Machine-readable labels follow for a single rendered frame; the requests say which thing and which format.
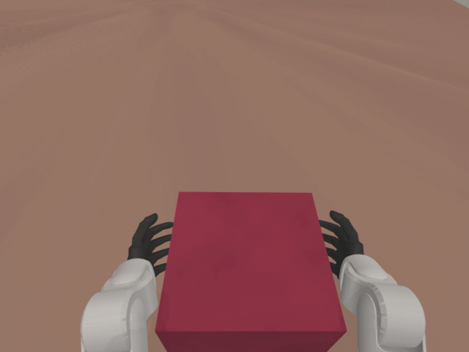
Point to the robot left forearm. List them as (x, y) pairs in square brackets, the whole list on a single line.
[(115, 319)]

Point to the carton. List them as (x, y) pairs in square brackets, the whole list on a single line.
[(248, 272)]

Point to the right robot hand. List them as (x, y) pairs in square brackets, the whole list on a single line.
[(347, 242)]

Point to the left robot hand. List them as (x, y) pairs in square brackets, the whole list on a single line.
[(142, 245)]

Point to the robot right forearm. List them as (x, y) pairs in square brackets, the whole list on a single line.
[(390, 317)]

